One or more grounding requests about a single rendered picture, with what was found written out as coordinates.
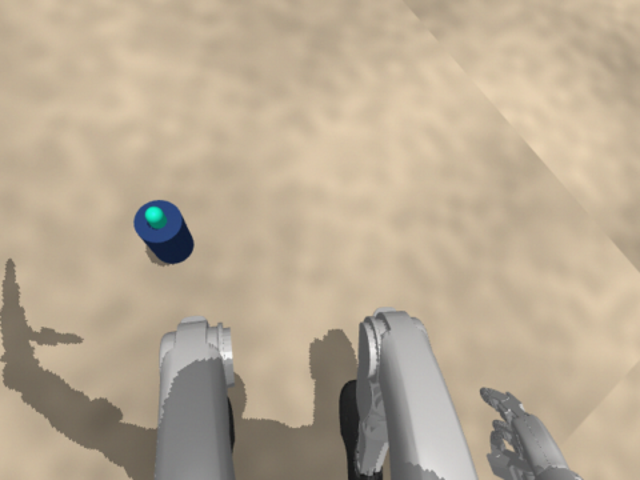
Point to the right robot foot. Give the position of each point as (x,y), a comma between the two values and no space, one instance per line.
(349,425)

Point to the right robot hand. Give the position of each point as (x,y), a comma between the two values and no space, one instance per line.
(529,437)

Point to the bottle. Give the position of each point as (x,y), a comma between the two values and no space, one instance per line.
(161,226)

